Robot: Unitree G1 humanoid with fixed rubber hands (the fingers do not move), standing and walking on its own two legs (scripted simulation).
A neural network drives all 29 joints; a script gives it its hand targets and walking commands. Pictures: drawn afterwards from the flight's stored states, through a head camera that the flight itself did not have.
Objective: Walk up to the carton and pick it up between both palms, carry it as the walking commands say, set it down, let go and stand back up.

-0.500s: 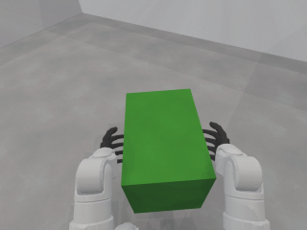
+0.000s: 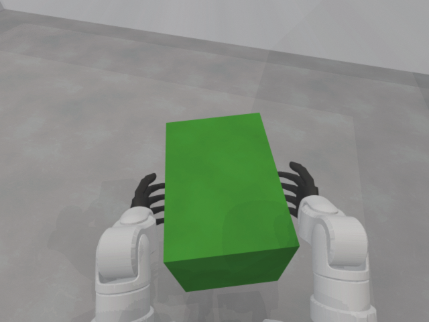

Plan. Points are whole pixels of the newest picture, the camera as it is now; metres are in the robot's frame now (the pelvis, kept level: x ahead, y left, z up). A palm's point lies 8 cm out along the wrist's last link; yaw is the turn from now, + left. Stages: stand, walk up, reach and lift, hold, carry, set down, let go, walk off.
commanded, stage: carry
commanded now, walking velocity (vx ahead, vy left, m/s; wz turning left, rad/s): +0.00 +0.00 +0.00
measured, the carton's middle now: (222, 202) +0.33 +0.02 +0.03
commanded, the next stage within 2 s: none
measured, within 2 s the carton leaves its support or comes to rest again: neither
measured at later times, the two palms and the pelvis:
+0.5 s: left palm (155, 310) +0.13 +0.11 +0.08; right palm (368, 317) +0.13 -0.16 +0.10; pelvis -0.14 -0.02 +0.00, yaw -3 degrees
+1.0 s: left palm out of the picture +0.05 +0.09 +0.07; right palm out of the picture +0.04 -0.18 +0.08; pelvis -0.22 -0.03 -0.01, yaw -3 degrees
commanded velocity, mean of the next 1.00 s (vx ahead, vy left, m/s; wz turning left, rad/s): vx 0.00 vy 0.00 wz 0.00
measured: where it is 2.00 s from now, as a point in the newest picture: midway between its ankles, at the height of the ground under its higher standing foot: outside the picture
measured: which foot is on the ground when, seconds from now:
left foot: down 0.00-0.06, up 0.08-0.30, down 0.32-1.00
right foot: up 0.00-0.02, down 0.04-0.38, up 0.40-0.50, down 0.52-0.86, up 0.88-1.00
